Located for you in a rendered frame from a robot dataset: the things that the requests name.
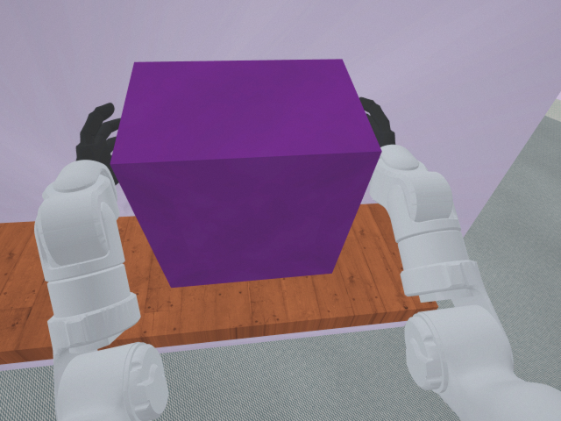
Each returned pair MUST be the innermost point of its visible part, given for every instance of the robot left hand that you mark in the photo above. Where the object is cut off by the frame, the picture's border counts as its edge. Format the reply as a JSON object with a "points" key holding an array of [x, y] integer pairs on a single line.
{"points": [[94, 145]]}

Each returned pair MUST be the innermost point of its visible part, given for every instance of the left robot upper arm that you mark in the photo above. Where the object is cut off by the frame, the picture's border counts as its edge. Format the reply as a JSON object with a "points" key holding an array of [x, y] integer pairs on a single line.
{"points": [[122, 383]]}

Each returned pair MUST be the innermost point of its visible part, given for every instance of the robot right forearm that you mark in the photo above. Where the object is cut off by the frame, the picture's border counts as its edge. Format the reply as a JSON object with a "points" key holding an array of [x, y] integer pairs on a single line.
{"points": [[419, 203]]}

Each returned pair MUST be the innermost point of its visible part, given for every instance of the right robot upper arm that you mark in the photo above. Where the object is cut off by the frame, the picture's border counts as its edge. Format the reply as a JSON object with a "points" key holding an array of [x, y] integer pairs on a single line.
{"points": [[462, 354]]}

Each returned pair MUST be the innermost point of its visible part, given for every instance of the robot left forearm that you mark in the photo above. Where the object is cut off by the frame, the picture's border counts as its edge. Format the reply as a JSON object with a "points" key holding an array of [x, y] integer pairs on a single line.
{"points": [[82, 259]]}

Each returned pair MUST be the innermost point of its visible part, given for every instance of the robot right hand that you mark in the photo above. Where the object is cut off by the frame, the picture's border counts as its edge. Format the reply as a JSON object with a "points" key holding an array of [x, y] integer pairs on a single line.
{"points": [[379, 122]]}

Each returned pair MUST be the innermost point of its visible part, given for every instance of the carton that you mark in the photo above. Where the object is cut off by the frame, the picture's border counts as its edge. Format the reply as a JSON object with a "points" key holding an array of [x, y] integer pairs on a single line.
{"points": [[244, 170]]}

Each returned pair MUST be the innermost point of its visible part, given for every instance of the table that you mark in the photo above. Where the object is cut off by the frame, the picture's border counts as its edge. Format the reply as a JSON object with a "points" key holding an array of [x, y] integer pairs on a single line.
{"points": [[364, 288]]}

